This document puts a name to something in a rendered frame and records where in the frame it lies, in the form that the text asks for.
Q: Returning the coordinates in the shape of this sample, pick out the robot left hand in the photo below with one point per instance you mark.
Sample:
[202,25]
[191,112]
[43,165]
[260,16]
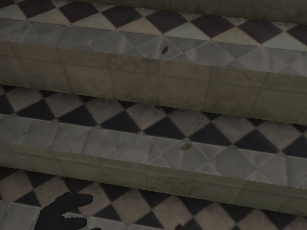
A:
[51,218]

